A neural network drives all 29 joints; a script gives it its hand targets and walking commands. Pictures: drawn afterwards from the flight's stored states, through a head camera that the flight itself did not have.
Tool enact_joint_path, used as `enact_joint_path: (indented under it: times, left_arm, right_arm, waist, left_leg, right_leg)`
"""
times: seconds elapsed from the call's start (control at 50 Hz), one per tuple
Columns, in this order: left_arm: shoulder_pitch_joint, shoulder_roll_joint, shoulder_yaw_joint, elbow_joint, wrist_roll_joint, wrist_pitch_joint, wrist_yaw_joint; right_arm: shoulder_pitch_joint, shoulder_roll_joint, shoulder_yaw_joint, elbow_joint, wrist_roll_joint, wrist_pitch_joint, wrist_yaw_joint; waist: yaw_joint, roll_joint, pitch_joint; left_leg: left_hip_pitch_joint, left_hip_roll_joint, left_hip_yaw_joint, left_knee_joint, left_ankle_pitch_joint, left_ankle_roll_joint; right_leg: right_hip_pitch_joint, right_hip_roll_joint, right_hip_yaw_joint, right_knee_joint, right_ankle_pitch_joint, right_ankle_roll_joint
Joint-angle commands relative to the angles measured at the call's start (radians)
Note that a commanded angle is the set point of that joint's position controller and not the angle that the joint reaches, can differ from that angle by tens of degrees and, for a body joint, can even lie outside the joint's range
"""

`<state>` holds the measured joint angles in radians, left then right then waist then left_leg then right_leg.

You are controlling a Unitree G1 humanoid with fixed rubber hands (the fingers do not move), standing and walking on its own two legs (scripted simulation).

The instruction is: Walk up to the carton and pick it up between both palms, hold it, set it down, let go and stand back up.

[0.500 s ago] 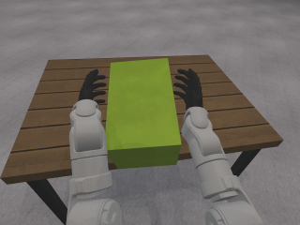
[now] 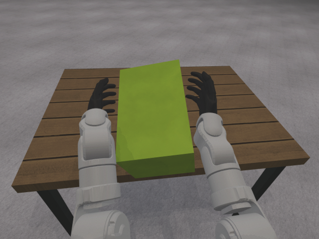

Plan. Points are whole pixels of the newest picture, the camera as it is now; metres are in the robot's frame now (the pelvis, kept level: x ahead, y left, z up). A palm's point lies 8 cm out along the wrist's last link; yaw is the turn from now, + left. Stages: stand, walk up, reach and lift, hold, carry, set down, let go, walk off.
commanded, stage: set down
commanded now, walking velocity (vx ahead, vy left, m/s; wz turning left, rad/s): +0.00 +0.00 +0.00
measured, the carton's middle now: (156, 119) +0.40 +0.00 +0.12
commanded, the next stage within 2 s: none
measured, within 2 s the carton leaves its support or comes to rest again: neither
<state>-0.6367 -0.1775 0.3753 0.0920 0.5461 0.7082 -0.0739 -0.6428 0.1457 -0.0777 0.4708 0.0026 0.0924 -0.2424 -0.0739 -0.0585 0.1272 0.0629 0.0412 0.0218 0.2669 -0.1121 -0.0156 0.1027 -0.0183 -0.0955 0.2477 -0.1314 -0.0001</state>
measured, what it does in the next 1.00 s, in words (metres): stands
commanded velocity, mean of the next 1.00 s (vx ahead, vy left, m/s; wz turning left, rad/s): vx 0.00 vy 0.00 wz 0.00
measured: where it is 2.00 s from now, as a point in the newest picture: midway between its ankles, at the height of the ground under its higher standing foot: outside the picture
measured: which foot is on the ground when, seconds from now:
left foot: down 0.00-1.00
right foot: down 0.00-1.00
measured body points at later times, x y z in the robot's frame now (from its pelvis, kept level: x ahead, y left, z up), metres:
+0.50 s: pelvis +0.04 +0.00 +0.00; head +0.03 +0.03 +0.45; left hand +0.41 +0.14 +0.12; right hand +0.41 -0.11 +0.15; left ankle +0.04 +0.13 -0.75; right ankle +0.02 -0.11 -0.75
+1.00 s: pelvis +0.03 +0.01 +0.00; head +0.03 +0.03 +0.45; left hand +0.42 +0.15 +0.11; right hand +0.42 -0.11 +0.13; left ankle +0.04 +0.13 -0.75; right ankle +0.02 -0.11 -0.75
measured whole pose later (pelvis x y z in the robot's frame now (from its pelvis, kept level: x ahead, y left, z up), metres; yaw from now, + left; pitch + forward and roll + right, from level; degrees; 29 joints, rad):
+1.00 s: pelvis +0.03 +0.01 +0.00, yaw -1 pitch -6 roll +0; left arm -0.67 -0.18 0.45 0.55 0.49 0.26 -0.01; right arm -0.69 0.16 -0.36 0.85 -0.21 -0.28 -0.18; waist 0.01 -0.05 0.11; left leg -0.01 0.04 0.04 0.26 -0.14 -0.02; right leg 0.03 -0.02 -0.08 0.21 -0.13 0.01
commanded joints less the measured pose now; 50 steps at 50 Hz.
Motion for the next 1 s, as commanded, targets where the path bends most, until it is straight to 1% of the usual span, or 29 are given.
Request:
enact_joint_path:
  times: [0.0, 0.04, 0.08, 0.14, 0.2, 0.22, 0.28, 0.3, 0.32, 0.34, 0.38, 0.44, 0.5, 0.54, 0.56, 0.6, 0.68, 0.76, 0.8, 0.9, 0.98]
  left_arm:
    - [-0.493, -0.369, -0.370, 0.034, -0.120, -0.121, -0.170]
    - [-0.473, -0.380, -0.372, 0.045, -0.116, -0.158, -0.172]
    - [-0.465, -0.381, -0.376, 0.054, -0.116, -0.203, -0.169]
    - [-0.464, -0.379, -0.385, 0.069, -0.120, -0.266, -0.160]
    - [-0.452, -0.395, -0.407, 0.083, -0.135, -0.322, -0.146]
    - [-0.453, -0.402, -0.426, 0.071, -0.143, -0.340, -0.138]
    - [-0.458, -0.430, -0.481, 0.040, -0.173, -0.388, -0.108]
    - [-0.458, -0.436, -0.494, 0.034, -0.177, -0.402, -0.098]
    - [-0.460, -0.441, -0.509, 0.025, -0.185, -0.412, -0.089]
    - [-0.460, -0.445, -0.524, 0.008, -0.192, -0.421, -0.080]
    - [-0.448, -0.448, -0.534, 0.010, -0.195, -0.430, -0.069]
    - [-0.422, -0.437, -0.528, 0.025, -0.188, -0.419, -0.068]
    - [-0.402, -0.423, -0.494, 0.049, -0.176, -0.398, -0.082]
    - [-0.403, -0.418, -0.480, 0.059, -0.172, -0.388, -0.092]
    - [-0.412, -0.415, -0.471, 0.072, -0.168, -0.387, -0.097]
    - [-0.434, -0.417, -0.463, 0.088, -0.170, -0.392, -0.102]
    - [-0.487, -0.423, -0.433, 0.150, -0.164, -0.420, -0.101]
    - [-0.527, -0.425, -0.394, 0.226, -0.153, -0.457, -0.094]
    - [-0.559, -0.431, -0.383, 0.249, -0.155, -0.487, -0.085]
    - [-0.613, -0.426, -0.316, 0.368, -0.131, -0.552, -0.065]
    - [-0.641, -0.429, -0.278, 0.419, -0.119, -0.590, -0.052]
  right_arm:
    - [-0.590, 0.370, 0.268, -0.093, -0.052, -0.117, 0.138]
    - [-0.562, 0.359, 0.245, -0.064, -0.079, -0.160, 0.147]
    - [-0.530, 0.343, 0.217, -0.023, -0.105, -0.205, 0.152]
    - [-0.496, 0.341, 0.200, 0.039, -0.128, -0.258, 0.157]
    - [-0.474, 0.340, 0.196, 0.068, -0.140, -0.304, 0.159]
    - [-0.476, 0.344, 0.207, 0.065, -0.135, -0.320, 0.159]
    - [-0.492, 0.362, 0.261, 0.040, -0.108, -0.365, 0.155]
    - [-0.501, 0.365, 0.280, 0.033, -0.101, -0.376, 0.152]
    - [-0.511, 0.374, 0.305, 0.022, -0.091, -0.384, 0.149]
    - [-0.509, 0.380, 0.325, 0.018, -0.080, -0.389, 0.146]
    - [-0.502, 0.388, 0.358, 0.020, -0.067, -0.390, 0.140]
    - [-0.479, 0.387, 0.371, 0.033, -0.059, -0.375, 0.130]
    - [-0.456, 0.376, 0.356, 0.058, -0.065, -0.353, 0.126]
    - [-0.448, 0.374, 0.340, 0.068, -0.073, -0.343, 0.124]
    - [-0.453, 0.371, 0.322, 0.076, -0.083, -0.341, 0.124]
    - [-0.452, 0.373, 0.294, 0.090, -0.096, -0.340, 0.128]
    - [-0.479, 0.372, 0.219, 0.143, -0.140, -0.348, 0.142]
    - [-0.510, 0.378, 0.148, 0.198, -0.184, -0.359, 0.161]
    - [-0.531, 0.386, 0.122, 0.220, -0.203, -0.371, 0.171]
    - [-0.567, 0.407, 0.046, 0.322, -0.261, -0.383, 0.198]
    - [-0.584, 0.428, 0.001, 0.376, -0.295, -0.387, 0.213]
  waist:
    - [0.007, 0.030, -0.238]
    - [0.005, 0.048, -0.247]
    - [-0.007, 0.064, -0.241]
    - [-0.010, 0.065, -0.235]
    - [-0.009, 0.068, -0.268]
    - [-0.004, 0.079, -0.298]
    - [0.008, 0.083, -0.406]
    - [0.012, 0.085, -0.434]
    - [0.020, 0.076, -0.465]
    - [0.023, 0.078, -0.484]
    - [0.030, 0.071, -0.500]
    - [0.031, 0.064, -0.460]
    - [0.031, 0.049, -0.404]
    - [0.025, 0.044, -0.383]
    - [0.021, 0.045, -0.367]
    - [0.016, 0.049, -0.369]
    - [0.015, 0.066, -0.356]
    - [0.031, 0.062, -0.372]
    - [0.039, 0.061, -0.406]
    - [0.075, 0.062, -0.425]
    - [0.095, 0.065, -0.454]
  left_leg:
    - [-0.043, -0.065, 0.115, -0.086, -0.120, 0.045]
    - [-0.012, -0.061, 0.117, -0.081, -0.074, 0.032]
    - [0.011, -0.058, 0.117, -0.069, -0.034, 0.020]
    - [0.028, -0.054, 0.114, -0.056, 0.020, 0.009]
    - [0.050, -0.049, 0.108, -0.038, 0.098, -0.004]
    - [0.064, -0.049, 0.108, -0.023, 0.144, -0.010]
    - [0.113, -0.047, 0.096, 0.030, 0.316, -0.027]
    - [0.123, -0.047, 0.093, 0.047, 0.356, -0.031]
    - [0.129, -0.047, 0.087, 0.056, 0.391, -0.031]
    - [0.129, -0.047, 0.083, 0.066, 0.431, -0.034]
    - [0.120, -0.050, 0.077, 0.074, 0.456, -0.035]
    - [0.091, -0.052, 0.074, 0.061, 0.425, -0.028]
    - [0.057, -0.059, 0.078, 0.037, 0.349, -0.018]
    - [0.045, -0.060, 0.080, 0.026, 0.322, -0.013]
    - [0.036, -0.061, 0.083, 0.022, 0.293, -0.013]
    - [0.036, -0.060, 0.084, 0.016, 0.274, -0.015]
    - [0.029, -0.054, 0.092, 0.010, 0.229, -0.019]
    - [0.026, -0.045, 0.100, 0.003, 0.209, -0.021]
    - [0.027, -0.041, 0.103, 0.003, 0.217, -0.021]
    - [-0.001, -0.035, 0.120, -0.013, 0.184, -0.014]
    - [-0.003, -0.035, 0.134, -0.011, 0.213, -0.014]
  right_leg:
    - [0.058, 0.029, -0.071, -0.049, -0.044, 0.043]
    - [0.059, 0.032, -0.083, -0.049, -0.032, 0.038]
    - [0.051, 0.036, -0.092, -0.050, -0.016, 0.032]
    - [0.045, 0.037, -0.097, -0.049, 0.013, 0.029]
    - [0.058, 0.041, -0.099, -0.041, 0.073, 0.025]
    - [0.064, 0.043, -0.098, -0.034, 0.109, 0.023]
    - [0.092, 0.053, -0.095, -0.008, 0.256, 0.026]
    - [0.098, 0.055, -0.092, -0.001, 0.296, 0.027]
    - [0.112, 0.056, -0.087, 0.006, 0.342, 0.029]
    - [0.124, 0.057, -0.083, 0.016, 0.384, 0.033]
    - [0.141, 0.054, -0.073, 0.026, 0.449, 0.040]
    - [0.161, 0.046, -0.060, 0.026, 0.478, 0.049]
    - [0.177, 0.037, -0.053, 0.022, 0.467, 0.058]
    - [0.179, 0.035, -0.053, 0.018, 0.456, 0.060]
    - [0.171, 0.033, -0.053, 0.016, 0.431, 0.061]
    - [0.158, 0.031, -0.057, 0.012, 0.408, 0.057]
    - [0.111, 0.034, -0.069, -0.001, 0.305, 0.046]
    - [0.079, 0.037, -0.076, -0.012, 0.231, 0.036]
    - [0.072, 0.040, -0.078, -0.010, 0.226, 0.033]
    - [0.054, 0.039, -0.074, -0.020, 0.169, 0.026]
    - [0.051, 0.040, -0.068, -0.019, 0.183, 0.025]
